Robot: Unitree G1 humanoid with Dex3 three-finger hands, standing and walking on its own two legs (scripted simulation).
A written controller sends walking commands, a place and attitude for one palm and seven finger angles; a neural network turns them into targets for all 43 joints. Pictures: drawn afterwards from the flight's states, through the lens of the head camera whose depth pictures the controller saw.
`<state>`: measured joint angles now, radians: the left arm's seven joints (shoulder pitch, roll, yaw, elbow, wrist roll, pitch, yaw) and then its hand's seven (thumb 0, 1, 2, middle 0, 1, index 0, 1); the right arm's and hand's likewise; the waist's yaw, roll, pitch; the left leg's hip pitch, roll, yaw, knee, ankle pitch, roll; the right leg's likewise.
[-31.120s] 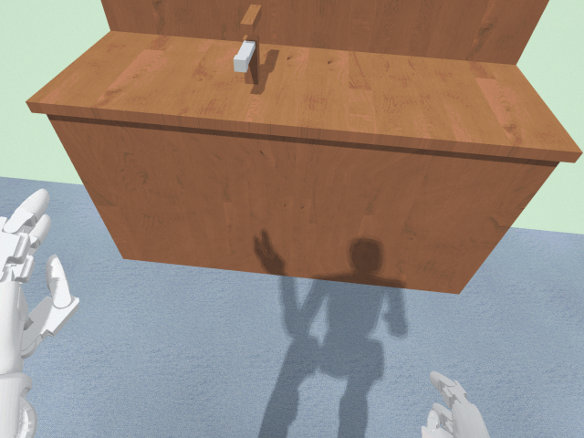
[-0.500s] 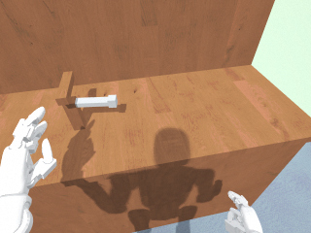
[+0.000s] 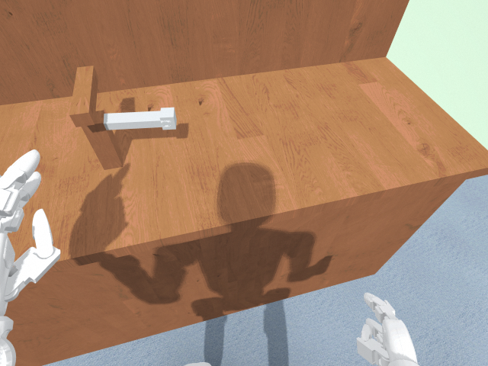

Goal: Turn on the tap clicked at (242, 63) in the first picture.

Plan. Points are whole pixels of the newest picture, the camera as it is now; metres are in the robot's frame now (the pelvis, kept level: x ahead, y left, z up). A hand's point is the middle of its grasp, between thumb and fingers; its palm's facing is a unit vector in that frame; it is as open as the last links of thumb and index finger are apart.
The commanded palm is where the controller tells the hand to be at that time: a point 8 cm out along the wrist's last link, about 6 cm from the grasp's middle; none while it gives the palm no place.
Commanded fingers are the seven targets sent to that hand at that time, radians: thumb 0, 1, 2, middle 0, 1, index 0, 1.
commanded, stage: step back with the hand held close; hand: left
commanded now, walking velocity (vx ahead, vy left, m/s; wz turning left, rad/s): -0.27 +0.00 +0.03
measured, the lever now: (168, 118) +0.49 +0.18 +0.12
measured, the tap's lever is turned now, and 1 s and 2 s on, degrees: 81 81 81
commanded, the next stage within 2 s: stop stepping back and stand still in 1.04 s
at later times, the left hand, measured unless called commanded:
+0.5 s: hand (32, 286) +0.17 +0.24 +0.17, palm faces +0.40 -0.82 -0.42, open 7.4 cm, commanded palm +0.11 +0.28 +0.18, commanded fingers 0.00 0.90 0.90 -0.20 -0.30 -0.20 -0.30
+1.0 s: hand (27, 365) +0.10 +0.20 +0.17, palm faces +0.35 -0.86 -0.37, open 7.4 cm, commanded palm +0.05 +0.26 +0.18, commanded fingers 0.00 0.90 0.90 -0.20 -0.30 -0.20 -0.30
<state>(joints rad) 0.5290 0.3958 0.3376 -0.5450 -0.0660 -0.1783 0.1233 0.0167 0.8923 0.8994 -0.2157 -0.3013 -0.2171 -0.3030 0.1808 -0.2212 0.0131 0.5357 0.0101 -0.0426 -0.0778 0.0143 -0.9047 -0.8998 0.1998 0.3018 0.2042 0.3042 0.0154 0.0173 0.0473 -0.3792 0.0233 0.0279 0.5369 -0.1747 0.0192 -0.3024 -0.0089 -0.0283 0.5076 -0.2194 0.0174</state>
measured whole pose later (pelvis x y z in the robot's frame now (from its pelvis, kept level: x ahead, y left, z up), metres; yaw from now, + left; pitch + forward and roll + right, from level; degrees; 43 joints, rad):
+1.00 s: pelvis -0.11 -0.02 +0.00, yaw +0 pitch +1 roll -1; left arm 0.48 0.36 0.30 -0.58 -0.06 -0.19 0.14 0.02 0.89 0.90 -0.21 -0.30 -0.21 -0.30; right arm 0.15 -0.17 0.02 0.61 -0.01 -0.10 -0.05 0.01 -0.90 -0.90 0.20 0.30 0.21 0.30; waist 0.03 0.00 0.05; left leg -0.52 0.03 -0.02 0.79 -0.36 -0.03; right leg -0.32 0.04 0.00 0.50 -0.20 -0.03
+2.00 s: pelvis -0.28 -0.06 +0.01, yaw +3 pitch -2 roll +4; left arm 0.51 0.35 0.31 -0.47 -0.05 -0.17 0.15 0.02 0.89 0.90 -0.21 -0.30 -0.22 -0.30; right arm 0.24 -0.23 -0.02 0.64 0.01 -0.12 -0.08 0.02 -0.90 -0.90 0.20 0.30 0.20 0.30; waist -0.02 -0.06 0.00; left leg -0.32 0.01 0.09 0.67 -0.33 0.02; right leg -0.26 -0.02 -0.03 0.48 -0.19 -0.06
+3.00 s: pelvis -0.25 +0.00 +0.01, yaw +1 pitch -1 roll -1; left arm 0.48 0.34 0.32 -0.48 -0.06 -0.17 0.16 0.02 0.89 0.90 -0.21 -0.30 -0.21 -0.30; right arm 0.17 -0.20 0.01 0.61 0.00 -0.08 -0.06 0.01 -0.90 -0.90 0.20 0.30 0.21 0.30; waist 0.00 -0.01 0.04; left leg -0.18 0.01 0.07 0.46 -0.26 0.02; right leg -0.20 0.00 0.00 0.42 -0.20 0.01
